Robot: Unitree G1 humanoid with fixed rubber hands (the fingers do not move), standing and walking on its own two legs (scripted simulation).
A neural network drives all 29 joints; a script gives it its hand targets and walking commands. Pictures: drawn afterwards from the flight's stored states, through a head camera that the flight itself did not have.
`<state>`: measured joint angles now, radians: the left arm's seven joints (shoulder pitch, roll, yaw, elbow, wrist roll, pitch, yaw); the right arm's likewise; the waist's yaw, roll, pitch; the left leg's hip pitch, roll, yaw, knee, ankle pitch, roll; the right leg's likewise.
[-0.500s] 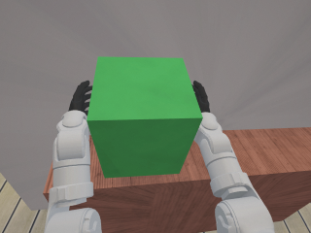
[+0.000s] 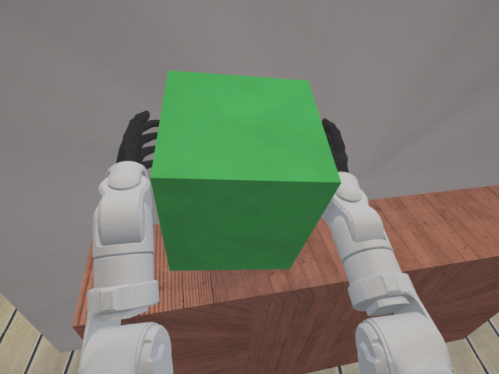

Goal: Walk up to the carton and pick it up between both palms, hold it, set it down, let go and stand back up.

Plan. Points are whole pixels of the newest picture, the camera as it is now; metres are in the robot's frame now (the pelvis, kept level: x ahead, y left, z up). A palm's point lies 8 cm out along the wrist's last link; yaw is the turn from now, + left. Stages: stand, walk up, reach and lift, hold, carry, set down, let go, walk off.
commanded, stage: reach and lift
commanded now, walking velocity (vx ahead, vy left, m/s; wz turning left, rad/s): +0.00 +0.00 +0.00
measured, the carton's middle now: (235, 180) +0.38 +0.00 +0.16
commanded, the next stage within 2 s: hold in 0.26 s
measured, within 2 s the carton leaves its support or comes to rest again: neither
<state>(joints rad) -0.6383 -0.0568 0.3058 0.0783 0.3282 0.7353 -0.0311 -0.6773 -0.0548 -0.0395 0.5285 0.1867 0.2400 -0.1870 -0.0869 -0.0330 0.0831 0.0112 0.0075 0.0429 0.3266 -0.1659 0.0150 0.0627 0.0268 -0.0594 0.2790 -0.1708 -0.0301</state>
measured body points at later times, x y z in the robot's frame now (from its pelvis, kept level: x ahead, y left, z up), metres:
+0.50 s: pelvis -0.02 +0.00 +0.00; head -0.07 +0.01 +0.45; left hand +0.36 +0.16 +0.22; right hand +0.37 -0.14 +0.20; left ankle +0.02 +0.11 -0.75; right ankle +0.00 -0.10 -0.75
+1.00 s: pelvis +0.00 -0.01 +0.00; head -0.05 +0.02 +0.44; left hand +0.36 +0.18 +0.21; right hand +0.39 -0.13 +0.22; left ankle +0.02 +0.11 -0.75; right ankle +0.00 -0.10 -0.75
